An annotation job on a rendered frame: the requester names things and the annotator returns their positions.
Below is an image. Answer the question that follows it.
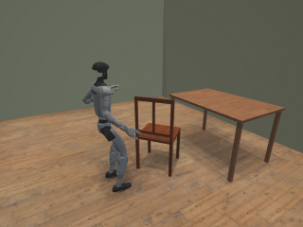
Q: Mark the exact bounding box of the robot left upper arm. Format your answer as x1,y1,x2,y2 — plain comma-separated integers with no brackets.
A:
82,81,95,104

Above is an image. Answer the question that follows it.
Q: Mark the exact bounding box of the robot right upper arm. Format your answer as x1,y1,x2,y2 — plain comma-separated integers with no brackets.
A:
100,86,112,118

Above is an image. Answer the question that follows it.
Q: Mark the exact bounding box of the right robot forearm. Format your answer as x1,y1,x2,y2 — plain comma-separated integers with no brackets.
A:
103,111,128,131

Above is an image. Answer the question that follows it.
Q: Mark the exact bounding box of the robot torso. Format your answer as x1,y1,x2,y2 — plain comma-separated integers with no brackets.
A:
92,83,112,134

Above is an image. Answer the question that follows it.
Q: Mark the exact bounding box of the robot right hand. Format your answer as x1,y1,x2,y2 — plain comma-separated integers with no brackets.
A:
125,127,142,140

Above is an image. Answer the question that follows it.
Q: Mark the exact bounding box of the robot left hand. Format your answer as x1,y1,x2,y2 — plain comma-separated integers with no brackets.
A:
109,85,118,95

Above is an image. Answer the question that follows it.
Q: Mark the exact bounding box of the robot right foot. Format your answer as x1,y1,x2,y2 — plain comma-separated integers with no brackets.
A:
112,183,132,192

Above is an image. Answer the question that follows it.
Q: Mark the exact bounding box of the chair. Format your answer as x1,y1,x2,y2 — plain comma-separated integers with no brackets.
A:
134,96,181,177

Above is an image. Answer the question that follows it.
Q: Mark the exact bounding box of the table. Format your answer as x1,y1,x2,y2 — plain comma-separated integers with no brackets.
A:
169,88,286,183

